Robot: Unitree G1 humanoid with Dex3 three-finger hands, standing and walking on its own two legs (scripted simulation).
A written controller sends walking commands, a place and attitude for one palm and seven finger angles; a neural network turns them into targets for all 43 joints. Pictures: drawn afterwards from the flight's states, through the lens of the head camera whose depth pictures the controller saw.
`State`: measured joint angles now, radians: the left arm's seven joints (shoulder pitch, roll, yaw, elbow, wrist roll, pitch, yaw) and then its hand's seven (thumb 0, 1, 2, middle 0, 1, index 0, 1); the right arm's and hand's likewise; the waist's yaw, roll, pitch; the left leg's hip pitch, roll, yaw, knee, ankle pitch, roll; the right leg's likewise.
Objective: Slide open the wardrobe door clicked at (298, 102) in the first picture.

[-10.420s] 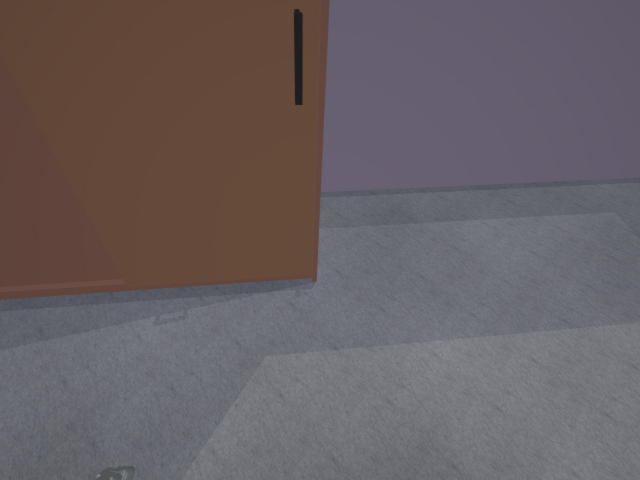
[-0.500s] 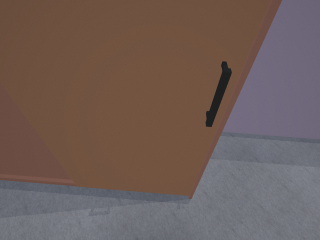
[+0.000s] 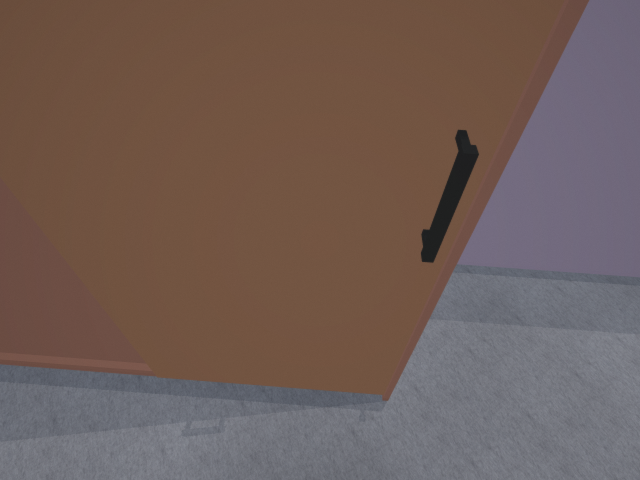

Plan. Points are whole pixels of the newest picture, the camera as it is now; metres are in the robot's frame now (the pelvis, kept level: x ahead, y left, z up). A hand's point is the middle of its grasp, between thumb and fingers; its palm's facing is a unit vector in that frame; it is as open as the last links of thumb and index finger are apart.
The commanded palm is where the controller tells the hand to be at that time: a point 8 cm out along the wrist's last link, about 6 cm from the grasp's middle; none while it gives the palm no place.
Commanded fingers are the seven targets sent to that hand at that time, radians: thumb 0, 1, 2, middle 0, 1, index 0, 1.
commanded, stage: look again from close up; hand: right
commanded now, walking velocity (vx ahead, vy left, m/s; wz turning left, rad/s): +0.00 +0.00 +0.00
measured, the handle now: (443, 202) +0.45 -0.13 +0.11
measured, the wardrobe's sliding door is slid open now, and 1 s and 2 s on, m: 0.00 0.00 0.00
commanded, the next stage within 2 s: raise the hand with hooked fingers in 0.74 s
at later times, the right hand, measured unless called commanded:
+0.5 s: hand out of the picture +0.01 -0.17 -0.17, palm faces +0.01 +0.98 -0.20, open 7.4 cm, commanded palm none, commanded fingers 0.00 -0.90 -0.90 0.20 0.30 0.20 0.30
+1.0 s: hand (501, 468) +0.16 -0.20 -0.04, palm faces +0.27 +0.95 -0.17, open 7.4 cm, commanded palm +0.09 -0.23 -0.05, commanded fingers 0.00 -0.69 -0.81 0.22 0.44 0.22 0.44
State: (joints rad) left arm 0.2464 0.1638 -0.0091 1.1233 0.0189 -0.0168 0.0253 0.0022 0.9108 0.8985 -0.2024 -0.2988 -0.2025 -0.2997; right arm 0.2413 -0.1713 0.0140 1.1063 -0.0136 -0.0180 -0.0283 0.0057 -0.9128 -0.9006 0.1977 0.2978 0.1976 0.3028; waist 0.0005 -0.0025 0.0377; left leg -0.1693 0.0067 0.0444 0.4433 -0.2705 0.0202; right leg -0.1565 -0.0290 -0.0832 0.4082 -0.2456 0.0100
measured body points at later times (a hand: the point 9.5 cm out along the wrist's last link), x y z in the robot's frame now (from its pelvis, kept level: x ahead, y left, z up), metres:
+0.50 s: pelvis +0.00 +0.01 +0.00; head +0.02 +0.01 +0.45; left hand +0.02 +0.23 -0.16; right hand +0.01 -0.22 -0.16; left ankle -0.02 +0.10 -0.74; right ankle -0.02 -0.12 -0.74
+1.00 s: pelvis -0.01 +0.00 -0.01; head -0.01 +0.02 +0.44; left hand +0.08 +0.25 -0.14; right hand +0.15 -0.25 -0.02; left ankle -0.02 +0.10 -0.74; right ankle -0.02 -0.12 -0.74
